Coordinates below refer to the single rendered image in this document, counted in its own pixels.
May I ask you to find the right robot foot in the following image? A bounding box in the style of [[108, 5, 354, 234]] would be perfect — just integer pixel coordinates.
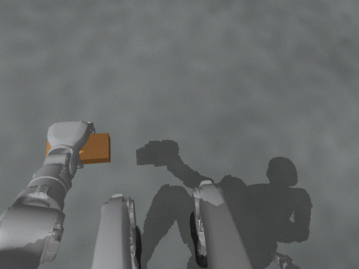
[[190, 212, 208, 268]]

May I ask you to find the small box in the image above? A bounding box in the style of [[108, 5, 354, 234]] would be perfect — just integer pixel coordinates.
[[46, 133, 111, 164]]

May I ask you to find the left robot arm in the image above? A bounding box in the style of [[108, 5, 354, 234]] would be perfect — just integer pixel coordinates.
[[0, 144, 80, 269]]

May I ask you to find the right robot hand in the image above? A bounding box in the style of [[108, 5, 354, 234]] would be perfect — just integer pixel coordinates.
[[270, 251, 301, 269]]

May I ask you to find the left robot hand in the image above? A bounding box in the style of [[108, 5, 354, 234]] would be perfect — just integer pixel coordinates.
[[47, 120, 95, 169]]

